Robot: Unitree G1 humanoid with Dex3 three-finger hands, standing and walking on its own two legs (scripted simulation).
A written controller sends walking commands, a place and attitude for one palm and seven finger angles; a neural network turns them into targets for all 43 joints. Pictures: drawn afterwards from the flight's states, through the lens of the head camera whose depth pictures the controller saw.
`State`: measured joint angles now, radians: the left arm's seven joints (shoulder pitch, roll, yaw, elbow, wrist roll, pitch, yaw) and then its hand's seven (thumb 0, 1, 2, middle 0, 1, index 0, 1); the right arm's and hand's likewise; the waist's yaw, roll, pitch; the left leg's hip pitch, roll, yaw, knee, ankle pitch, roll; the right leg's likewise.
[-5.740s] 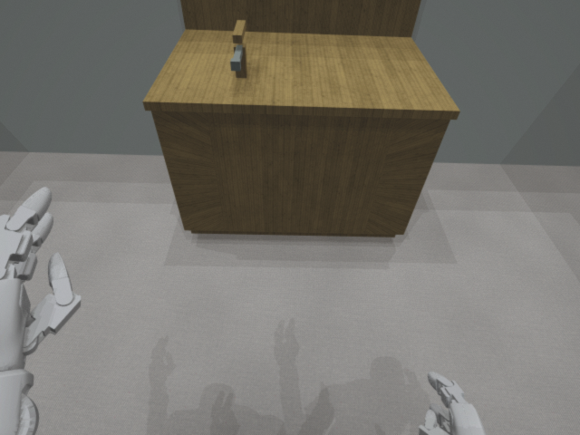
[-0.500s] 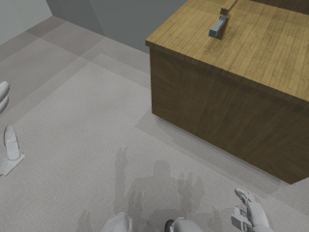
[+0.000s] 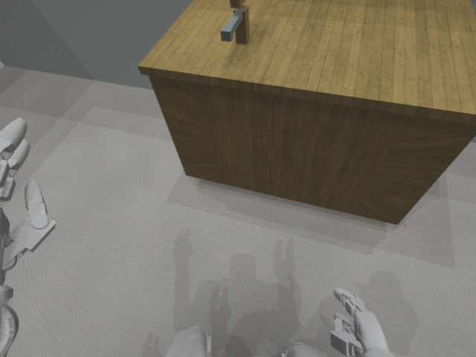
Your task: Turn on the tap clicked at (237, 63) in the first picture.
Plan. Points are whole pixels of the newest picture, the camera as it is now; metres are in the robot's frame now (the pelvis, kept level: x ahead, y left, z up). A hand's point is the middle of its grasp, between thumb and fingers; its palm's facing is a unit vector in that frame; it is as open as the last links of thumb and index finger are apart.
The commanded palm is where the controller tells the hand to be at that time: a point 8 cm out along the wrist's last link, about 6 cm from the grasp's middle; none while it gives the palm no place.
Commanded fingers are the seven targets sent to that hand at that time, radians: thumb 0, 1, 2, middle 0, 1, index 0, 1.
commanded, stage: turn to face it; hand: left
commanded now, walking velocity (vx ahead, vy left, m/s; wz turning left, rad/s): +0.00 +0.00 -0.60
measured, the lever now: (227, 34) +0.88 +0.10 +0.05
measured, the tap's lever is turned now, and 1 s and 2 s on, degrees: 0 0 0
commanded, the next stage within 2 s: take the last steps up to it in 1.08 s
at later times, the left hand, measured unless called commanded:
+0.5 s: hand (108, 239) +0.22 +0.15 +0.19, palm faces +0.16 -0.88 -0.46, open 7.4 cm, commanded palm +0.18 +0.20 +0.20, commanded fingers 0.00 0.90 0.90 -0.20 -0.30 -0.20 -0.30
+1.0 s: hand (190, 272) +0.19 +0.06 +0.19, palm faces -0.06 -0.88 -0.48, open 7.4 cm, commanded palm +0.16 +0.12 +0.20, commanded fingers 0.00 0.90 0.90 -0.20 -0.30 -0.20 -0.30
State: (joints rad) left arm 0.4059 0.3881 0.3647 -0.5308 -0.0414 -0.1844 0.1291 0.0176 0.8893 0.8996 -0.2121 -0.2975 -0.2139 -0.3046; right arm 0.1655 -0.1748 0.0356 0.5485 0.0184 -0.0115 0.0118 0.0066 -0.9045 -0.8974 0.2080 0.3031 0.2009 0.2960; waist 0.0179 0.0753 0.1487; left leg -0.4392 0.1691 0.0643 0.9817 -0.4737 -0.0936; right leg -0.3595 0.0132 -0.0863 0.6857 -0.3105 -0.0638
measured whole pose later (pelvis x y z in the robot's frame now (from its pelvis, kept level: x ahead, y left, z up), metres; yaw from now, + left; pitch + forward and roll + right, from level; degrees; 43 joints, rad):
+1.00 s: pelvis -0.12 -0.05 +0.02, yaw -29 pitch +2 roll +3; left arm 0.52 0.40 0.38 -0.51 -0.05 -0.20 0.15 0.02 0.89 0.90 -0.22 -0.30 -0.22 -0.31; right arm 0.21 -0.28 -0.04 0.58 0.01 0.04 -0.04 0.01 -0.91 -0.90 0.20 0.30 0.19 0.29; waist -0.01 -0.03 0.03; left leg -0.29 -0.01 0.05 0.66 -0.46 -0.02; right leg -0.37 0.10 0.05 0.37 -0.03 -0.11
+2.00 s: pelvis -0.08 -0.05 +0.01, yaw -29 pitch -1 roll +0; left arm 0.45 0.35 0.35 -0.45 -0.02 -0.26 0.12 0.02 0.89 0.90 -0.21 -0.30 -0.22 -0.31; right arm 0.18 -0.18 0.00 0.68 0.00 -0.05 -0.03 0.01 -0.91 -0.90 0.21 0.30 0.20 0.30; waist 0.01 0.05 0.05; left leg -0.48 0.04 0.05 1.12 -0.39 -0.01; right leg -0.27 -0.07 -0.18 0.61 -0.33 -0.03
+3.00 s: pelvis +0.20 -0.02 +0.01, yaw -30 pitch +0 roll +1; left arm 0.41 0.42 0.42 -0.50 -0.02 -0.27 0.16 0.02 0.89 0.90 -0.21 -0.30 -0.22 -0.31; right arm 0.17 -0.19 -0.05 0.60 0.01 -0.08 -0.06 0.01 -0.91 -0.90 0.20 0.30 0.19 0.29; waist -0.01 -0.04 0.07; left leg -0.35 0.07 0.16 0.61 -0.26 0.02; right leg -0.39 -0.11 -0.06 1.05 -0.55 0.03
